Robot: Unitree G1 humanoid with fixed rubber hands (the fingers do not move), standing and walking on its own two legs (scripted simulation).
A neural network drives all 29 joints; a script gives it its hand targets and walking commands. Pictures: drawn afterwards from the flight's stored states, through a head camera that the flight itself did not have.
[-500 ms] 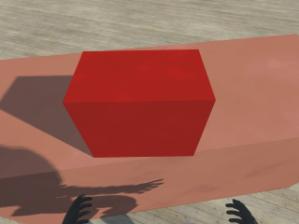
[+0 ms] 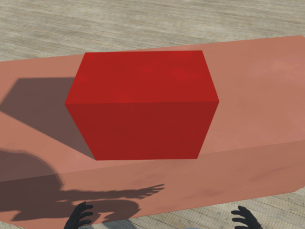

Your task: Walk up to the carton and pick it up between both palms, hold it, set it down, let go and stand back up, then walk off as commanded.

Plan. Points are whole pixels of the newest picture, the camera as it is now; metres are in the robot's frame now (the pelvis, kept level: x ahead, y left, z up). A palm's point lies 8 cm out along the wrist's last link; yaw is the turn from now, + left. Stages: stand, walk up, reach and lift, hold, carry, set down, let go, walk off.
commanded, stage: stand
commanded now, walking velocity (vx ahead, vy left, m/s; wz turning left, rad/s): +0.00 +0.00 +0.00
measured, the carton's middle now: (145, 109) +0.39 +0.03 +0.10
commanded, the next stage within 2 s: walk up in 0.02 s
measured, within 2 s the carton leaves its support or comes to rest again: neither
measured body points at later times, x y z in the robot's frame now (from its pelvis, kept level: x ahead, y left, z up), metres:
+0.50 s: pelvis -0.02 -0.05 -0.01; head -0.01 -0.07 +0.44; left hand +0.12 +0.22 -0.10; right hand +0.04 -0.34 -0.14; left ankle -0.01 +0.12 -0.71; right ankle +0.00 -0.13 -0.72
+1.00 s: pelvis -0.08 -0.10 -0.01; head -0.09 -0.11 +0.44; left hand +0.06 +0.17 -0.09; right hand -0.06 -0.40 -0.13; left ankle -0.02 +0.04 -0.71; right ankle -0.07 -0.15 -0.66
